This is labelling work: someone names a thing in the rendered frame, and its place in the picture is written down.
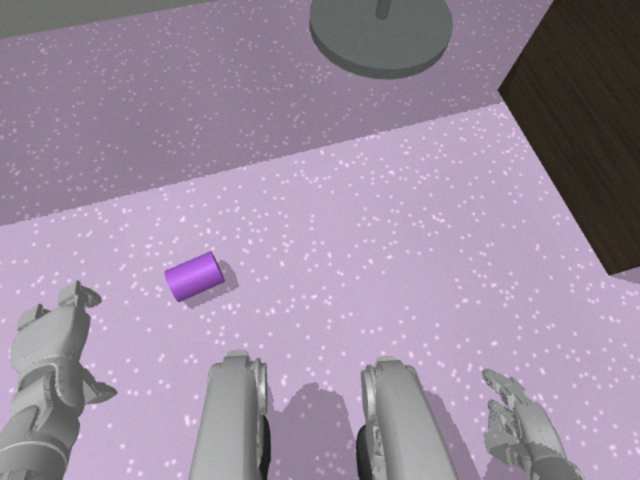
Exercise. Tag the left robot arm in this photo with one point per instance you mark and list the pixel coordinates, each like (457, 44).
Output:
(36, 443)

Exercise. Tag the right robot arm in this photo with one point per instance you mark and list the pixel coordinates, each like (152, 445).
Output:
(555, 468)

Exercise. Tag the left robot hand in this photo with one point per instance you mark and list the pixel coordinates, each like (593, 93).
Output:
(62, 333)

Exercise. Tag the coat stand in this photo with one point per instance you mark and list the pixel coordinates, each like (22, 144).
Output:
(381, 39)

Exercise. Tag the right robot foot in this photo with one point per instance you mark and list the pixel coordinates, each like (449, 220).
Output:
(363, 462)

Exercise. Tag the can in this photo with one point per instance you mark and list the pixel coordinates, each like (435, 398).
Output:
(194, 276)

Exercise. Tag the right robot hand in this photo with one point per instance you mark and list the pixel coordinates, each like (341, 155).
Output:
(530, 434)

